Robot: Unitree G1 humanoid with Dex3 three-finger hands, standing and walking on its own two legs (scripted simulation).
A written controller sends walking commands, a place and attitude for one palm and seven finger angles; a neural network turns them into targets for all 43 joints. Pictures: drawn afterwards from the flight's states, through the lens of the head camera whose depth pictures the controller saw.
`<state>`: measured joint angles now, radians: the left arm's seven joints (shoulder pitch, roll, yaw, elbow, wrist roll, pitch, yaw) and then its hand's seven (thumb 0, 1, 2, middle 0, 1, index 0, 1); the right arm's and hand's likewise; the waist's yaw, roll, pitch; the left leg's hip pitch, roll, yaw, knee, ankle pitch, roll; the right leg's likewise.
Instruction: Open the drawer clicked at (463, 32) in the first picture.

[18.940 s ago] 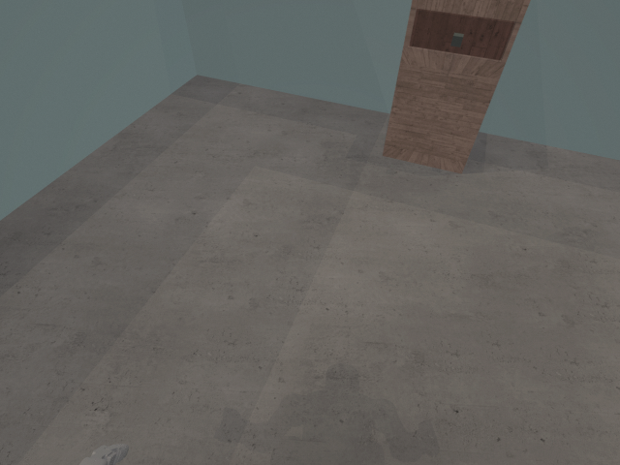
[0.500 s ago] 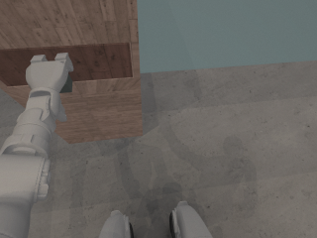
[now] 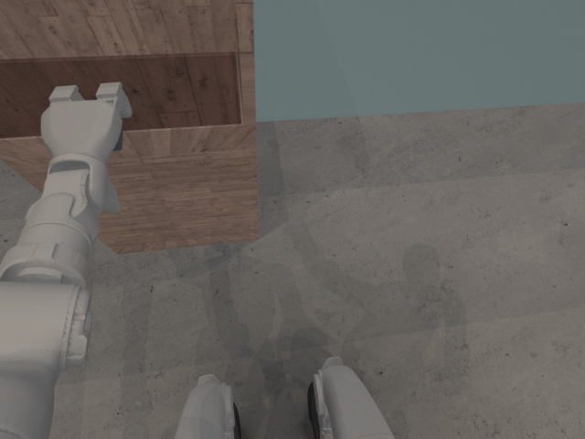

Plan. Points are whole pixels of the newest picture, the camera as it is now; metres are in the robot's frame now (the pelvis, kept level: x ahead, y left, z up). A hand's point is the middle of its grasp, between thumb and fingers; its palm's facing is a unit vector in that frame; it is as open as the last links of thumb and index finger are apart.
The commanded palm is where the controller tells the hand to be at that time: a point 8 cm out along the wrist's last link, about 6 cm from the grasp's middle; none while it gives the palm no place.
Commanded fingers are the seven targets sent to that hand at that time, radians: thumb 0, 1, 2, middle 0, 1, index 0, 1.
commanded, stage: lower the fingers behind the handle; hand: left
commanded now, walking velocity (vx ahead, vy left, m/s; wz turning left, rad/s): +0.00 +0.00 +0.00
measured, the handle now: (103, 120) +0.57 +0.22 +0.00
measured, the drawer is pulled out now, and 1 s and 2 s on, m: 0.00 0.00 0.06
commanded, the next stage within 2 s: close the thumb around the handle in 0.40 s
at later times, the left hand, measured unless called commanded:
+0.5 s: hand (103, 153) +0.52 +0.22 -0.01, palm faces -0.05 -0.02 -1.00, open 13.8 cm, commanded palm +0.51 +0.21 +0.03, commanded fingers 0.00 -0.44 0.32 -0.30 -1.21 -0.30 -1.21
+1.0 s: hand (98, 153) +0.52 +0.23 -0.01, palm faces -0.07 -0.03 -1.00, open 7.5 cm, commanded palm +0.51 +0.22 +0.03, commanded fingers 0.00 0.90 0.90 -0.40 -1.35 -0.40 -1.35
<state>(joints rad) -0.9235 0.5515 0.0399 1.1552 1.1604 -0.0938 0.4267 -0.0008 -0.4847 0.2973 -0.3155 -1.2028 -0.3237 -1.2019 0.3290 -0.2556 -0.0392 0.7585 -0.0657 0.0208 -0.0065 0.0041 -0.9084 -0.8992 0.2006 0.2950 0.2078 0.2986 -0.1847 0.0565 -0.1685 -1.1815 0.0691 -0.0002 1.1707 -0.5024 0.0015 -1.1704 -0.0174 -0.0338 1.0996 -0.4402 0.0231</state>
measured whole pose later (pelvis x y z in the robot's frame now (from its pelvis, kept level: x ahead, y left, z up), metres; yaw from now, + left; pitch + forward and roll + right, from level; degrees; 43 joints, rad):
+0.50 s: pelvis -0.01 +0.00 -0.01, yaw +0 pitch +29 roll -3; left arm -0.94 0.56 0.02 1.15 1.14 -0.10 0.39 0.00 -0.48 0.30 -0.31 -1.20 -0.32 -1.20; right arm 0.34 -0.25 -0.03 0.75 -0.06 0.02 -0.01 0.00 -0.91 -0.90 0.20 0.30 0.21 0.30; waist -0.18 0.06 -0.16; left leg -1.21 0.07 0.00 1.19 -0.50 0.00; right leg -1.19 -0.02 -0.04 1.12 -0.44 0.02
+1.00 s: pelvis -0.01 +0.00 +0.00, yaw +0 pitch +29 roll -3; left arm -0.95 0.59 0.03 1.17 1.14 -0.10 0.38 0.00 0.42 0.69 -0.38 -1.30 -0.38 -1.30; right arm 0.33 -0.26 -0.03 0.74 -0.05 0.01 -0.02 0.00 -0.91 -0.90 0.20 0.30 0.21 0.30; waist -0.19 0.06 -0.16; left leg -1.20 0.07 0.00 1.19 -0.50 0.00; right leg -1.19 -0.02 -0.03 1.12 -0.44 0.02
